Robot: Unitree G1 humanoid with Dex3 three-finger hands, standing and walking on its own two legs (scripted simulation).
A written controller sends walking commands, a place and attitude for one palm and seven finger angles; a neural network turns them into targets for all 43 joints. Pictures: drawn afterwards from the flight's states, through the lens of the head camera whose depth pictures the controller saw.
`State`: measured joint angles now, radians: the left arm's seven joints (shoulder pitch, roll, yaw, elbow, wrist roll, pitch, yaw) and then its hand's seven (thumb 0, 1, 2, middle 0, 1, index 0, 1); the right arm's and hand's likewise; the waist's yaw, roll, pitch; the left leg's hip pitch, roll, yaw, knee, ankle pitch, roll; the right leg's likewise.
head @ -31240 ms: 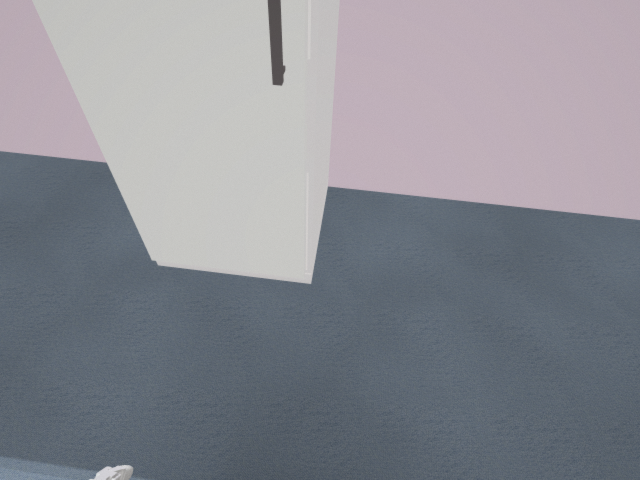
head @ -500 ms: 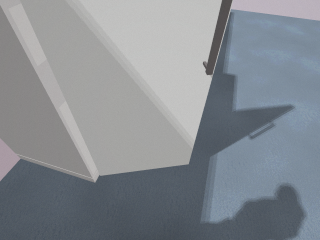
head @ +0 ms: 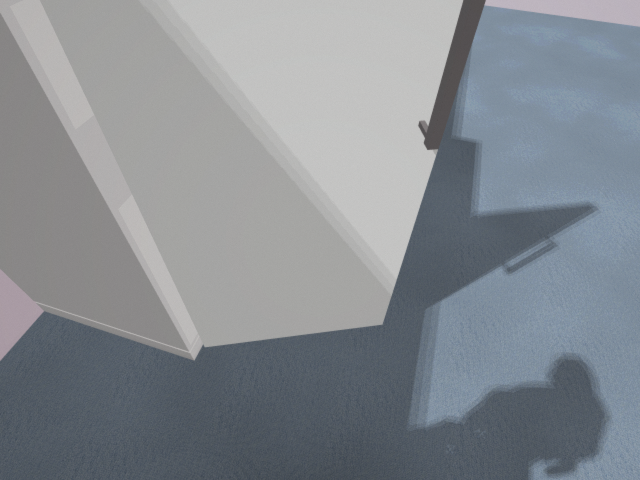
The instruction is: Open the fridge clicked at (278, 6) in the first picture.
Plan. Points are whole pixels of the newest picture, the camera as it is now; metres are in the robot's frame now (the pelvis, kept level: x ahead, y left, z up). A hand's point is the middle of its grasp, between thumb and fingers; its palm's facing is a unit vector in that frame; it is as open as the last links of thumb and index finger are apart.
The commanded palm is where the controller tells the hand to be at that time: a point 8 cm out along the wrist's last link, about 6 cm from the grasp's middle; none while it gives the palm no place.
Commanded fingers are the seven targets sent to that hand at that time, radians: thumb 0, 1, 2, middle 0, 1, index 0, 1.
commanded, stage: look to check the result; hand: right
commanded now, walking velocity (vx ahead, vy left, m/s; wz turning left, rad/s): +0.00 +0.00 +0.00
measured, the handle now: (458, 27) +0.64 -0.14 +0.26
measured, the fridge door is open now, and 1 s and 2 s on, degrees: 64 64 64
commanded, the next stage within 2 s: stand and wait in 0.28 s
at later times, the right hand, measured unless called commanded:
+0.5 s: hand out of the picture +0.10 -0.22 -0.16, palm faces -0.03 +0.95 -0.32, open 7.4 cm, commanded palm none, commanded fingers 0.00 -0.90 -0.90 0.20 0.30 0.20 0.30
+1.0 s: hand out of the picture +0.10 -0.21 -0.16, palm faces -0.04 +0.95 -0.32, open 7.4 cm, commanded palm none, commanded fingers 0.00 -0.90 -0.90 0.20 0.30 0.20 0.30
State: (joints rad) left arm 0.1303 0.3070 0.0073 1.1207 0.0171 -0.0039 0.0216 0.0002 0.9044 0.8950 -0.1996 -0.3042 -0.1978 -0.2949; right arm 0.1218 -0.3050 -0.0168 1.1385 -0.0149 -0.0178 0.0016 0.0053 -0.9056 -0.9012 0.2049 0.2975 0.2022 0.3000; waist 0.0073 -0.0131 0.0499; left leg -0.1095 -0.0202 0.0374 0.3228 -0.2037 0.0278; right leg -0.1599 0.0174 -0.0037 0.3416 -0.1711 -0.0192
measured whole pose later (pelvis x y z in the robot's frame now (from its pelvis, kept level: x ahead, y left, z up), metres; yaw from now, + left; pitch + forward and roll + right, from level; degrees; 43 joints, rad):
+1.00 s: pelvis +0.01 +0.02 +0.00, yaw +1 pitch -1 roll +0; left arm 0.13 0.32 0.00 1.13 0.02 0.00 0.02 0.00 0.90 0.89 -0.20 -0.30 -0.20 -0.30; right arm 0.11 -0.31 -0.01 1.13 -0.01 -0.02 0.00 0.01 -0.90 -0.90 0.21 0.30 0.20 0.30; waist 0.01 -0.01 0.05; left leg -0.06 -0.06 0.02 0.28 -0.20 0.06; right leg -0.11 -0.02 -0.01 0.30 -0.18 0.01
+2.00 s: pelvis +0.01 +0.02 +0.00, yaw +1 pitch -1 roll +0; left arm 0.11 0.33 0.00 1.13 0.01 -0.01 0.02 0.00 0.90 0.89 -0.20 -0.30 -0.20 -0.30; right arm 0.10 -0.32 -0.01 1.13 -0.01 -0.02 0.00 0.01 -0.90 -0.90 0.21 0.30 0.20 0.30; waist 0.01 -0.01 0.05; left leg -0.06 -0.05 0.02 0.26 -0.19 0.05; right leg -0.10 -0.01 -0.02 0.29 -0.17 0.01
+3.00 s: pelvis +0.02 +0.02 +0.00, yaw +1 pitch -1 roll +0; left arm 0.11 0.33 0.00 1.13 0.01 -0.01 0.02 0.00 0.90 0.89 -0.20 -0.30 -0.20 -0.30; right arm 0.10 -0.32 -0.01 1.13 -0.01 -0.02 0.00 0.01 -0.90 -0.90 0.21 0.30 0.20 0.30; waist 0.01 0.00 0.05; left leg -0.05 -0.04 0.02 0.26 -0.19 0.05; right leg -0.10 -0.01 -0.01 0.28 -0.17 0.00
